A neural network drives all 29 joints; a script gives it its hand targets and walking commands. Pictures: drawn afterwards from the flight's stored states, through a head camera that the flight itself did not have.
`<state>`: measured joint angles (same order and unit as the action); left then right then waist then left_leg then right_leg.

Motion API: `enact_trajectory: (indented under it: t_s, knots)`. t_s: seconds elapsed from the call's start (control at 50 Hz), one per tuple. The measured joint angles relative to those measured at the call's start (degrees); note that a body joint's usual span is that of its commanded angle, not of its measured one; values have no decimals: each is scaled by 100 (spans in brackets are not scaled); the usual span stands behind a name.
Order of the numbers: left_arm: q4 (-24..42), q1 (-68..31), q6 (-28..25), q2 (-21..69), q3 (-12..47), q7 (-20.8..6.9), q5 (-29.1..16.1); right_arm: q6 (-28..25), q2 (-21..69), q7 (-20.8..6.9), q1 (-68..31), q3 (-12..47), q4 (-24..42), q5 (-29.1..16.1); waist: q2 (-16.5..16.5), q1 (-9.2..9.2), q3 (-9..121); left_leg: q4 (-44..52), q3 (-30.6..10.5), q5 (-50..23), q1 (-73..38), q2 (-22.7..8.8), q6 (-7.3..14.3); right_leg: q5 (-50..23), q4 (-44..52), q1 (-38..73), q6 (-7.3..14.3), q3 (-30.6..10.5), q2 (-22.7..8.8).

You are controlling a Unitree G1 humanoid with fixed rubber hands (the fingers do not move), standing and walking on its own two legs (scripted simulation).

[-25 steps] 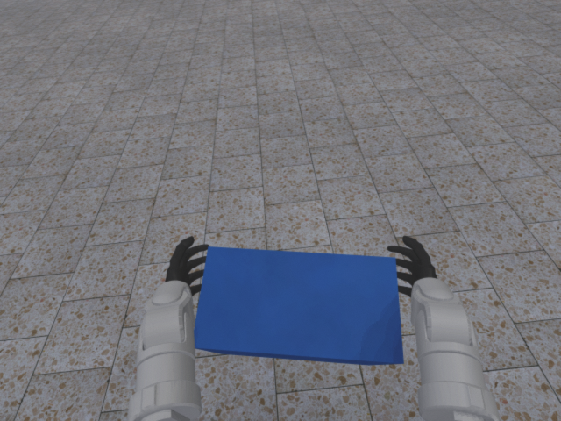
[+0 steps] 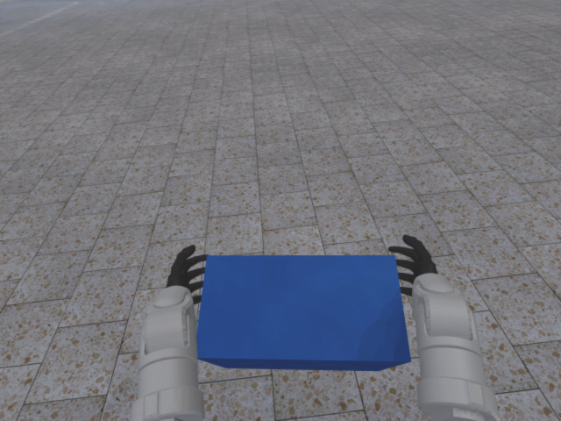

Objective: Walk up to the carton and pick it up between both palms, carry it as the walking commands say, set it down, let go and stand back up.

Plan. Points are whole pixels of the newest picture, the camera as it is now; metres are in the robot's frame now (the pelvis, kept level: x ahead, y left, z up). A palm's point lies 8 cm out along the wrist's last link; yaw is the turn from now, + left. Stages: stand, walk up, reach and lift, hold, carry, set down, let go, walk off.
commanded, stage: reach and lift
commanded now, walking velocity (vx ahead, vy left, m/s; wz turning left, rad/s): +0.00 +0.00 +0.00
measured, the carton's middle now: (300, 318) +0.30 -0.01 -0.04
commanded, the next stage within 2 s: hold in 0.54 s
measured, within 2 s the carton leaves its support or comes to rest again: neither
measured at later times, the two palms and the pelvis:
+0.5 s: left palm (181, 299) +0.29 +0.17 +0.05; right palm (420, 282) +0.29 -0.19 +0.05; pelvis +0.01 +0.00 +0.00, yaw +0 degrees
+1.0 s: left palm (177, 302) +0.29 +0.18 +0.05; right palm (418, 284) +0.29 -0.18 +0.05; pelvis +0.01 +0.01 +0.00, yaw +0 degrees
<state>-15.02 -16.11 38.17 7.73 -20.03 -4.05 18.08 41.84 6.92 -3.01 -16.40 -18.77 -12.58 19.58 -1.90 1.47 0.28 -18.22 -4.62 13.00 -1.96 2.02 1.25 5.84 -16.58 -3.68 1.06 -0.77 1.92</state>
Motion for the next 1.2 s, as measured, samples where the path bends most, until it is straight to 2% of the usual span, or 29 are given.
enact_trajectory:
  t_s: [0.58,1.2]
  knots:
    - [480,511,140,13,331,142,-171,-98,26,57,392,178,430,-181,-9,-34,-4,265,43,-35,-99,-16,24,-34,240,74,-24,-61,12]
    - [427,487,211,-42,323,92,-113,-110,44,58,390,183,370,-210,10,-40,-12,223,30,-32,-131,1,33,-23,193,109,-31,-55,-2]
